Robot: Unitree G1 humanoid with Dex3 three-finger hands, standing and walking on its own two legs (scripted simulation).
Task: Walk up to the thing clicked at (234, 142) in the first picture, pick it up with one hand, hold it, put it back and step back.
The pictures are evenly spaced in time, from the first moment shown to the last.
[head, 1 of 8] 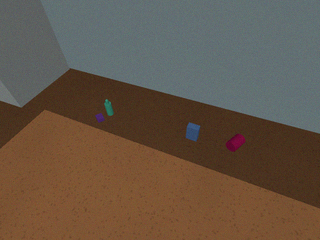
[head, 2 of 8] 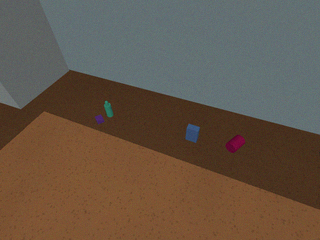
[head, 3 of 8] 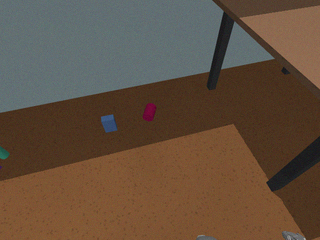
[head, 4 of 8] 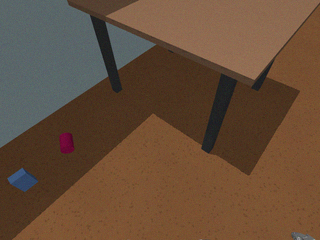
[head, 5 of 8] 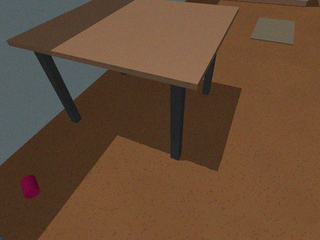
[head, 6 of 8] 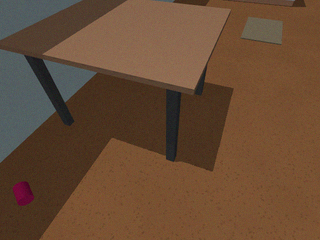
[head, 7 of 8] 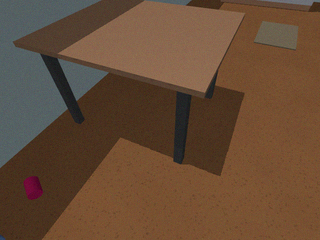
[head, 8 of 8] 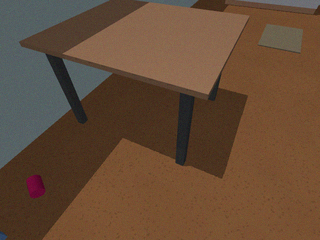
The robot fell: no
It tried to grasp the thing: no
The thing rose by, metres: 0.00
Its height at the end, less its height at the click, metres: +0.00
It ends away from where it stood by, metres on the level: 0.00
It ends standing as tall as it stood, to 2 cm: yes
